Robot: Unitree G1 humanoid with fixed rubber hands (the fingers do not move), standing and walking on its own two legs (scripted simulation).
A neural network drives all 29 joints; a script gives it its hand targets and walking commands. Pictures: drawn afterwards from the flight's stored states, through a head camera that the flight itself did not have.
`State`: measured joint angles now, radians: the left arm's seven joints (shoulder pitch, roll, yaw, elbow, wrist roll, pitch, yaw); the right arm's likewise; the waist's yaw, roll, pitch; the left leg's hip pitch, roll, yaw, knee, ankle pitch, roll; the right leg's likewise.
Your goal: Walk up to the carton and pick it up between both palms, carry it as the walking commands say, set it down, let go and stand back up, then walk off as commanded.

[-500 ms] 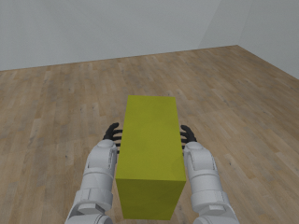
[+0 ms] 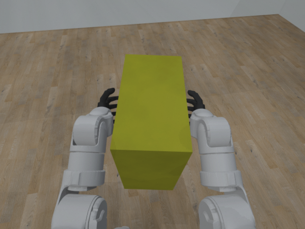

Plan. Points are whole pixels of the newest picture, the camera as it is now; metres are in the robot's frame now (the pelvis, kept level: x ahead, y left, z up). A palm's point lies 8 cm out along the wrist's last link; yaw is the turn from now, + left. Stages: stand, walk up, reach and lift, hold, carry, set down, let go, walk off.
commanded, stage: carry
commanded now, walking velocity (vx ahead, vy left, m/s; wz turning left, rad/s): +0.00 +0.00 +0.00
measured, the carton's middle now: (150, 127) +0.37 +0.02 +0.05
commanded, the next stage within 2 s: none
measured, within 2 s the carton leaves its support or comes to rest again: neither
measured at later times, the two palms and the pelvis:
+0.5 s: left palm (91, 112) +0.35 +0.17 +0.13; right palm (187, 112) +0.36 -0.07 +0.13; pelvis +0.00 +0.02 +0.01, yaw +2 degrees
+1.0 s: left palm (103, 118) +0.33 +0.13 +0.13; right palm (203, 122) +0.33 -0.10 +0.13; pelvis -0.02 +0.01 +0.01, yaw +0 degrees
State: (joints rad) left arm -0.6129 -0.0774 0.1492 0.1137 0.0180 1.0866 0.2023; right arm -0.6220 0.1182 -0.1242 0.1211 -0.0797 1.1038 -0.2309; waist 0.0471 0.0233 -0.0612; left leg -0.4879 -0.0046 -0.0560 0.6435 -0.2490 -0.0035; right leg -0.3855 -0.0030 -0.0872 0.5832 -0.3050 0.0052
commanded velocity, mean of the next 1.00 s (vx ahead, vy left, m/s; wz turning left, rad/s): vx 0.00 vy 0.00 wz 0.00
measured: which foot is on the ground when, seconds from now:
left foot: down 0.00-1.00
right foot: down 0.00-0.22, up 0.24-0.32, down 0.34-1.00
